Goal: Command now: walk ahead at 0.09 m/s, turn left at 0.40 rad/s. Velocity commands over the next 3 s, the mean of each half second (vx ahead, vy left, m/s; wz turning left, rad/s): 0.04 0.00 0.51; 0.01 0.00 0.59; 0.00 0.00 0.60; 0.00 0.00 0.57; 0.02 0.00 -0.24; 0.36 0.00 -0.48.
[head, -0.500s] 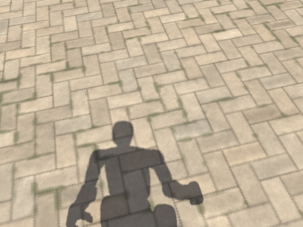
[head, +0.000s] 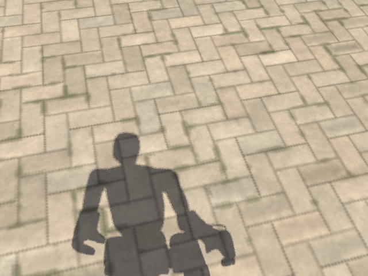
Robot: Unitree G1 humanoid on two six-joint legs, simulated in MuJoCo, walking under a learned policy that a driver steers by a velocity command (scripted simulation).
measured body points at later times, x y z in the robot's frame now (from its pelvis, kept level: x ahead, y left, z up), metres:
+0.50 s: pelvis +0.02 -0.05 +0.01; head +0.05 -0.07 +0.46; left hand +0.05 +0.25 -0.09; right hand +0.20 -0.29 -0.13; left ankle -0.04 +0.07 -0.66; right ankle +0.04 -0.13 -0.74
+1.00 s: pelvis -0.01 -0.01 +0.01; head +0.00 +0.04 +0.45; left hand -0.08 +0.28 -0.12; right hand +0.25 -0.18 -0.09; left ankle -0.05 +0.05 -0.74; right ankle +0.08 -0.14 -0.66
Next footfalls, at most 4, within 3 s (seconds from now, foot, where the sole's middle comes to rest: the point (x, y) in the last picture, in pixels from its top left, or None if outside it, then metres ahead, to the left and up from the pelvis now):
0.28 right None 0.08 -0.12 -0.77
0.76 left None -0.02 0.07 -0.77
1.32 right None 0.12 -0.06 -0.77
1.78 left None -0.07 0.05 -0.77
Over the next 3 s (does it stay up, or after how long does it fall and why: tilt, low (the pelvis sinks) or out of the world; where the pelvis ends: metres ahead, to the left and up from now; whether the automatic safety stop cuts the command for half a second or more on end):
stays up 0.07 0.12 0.00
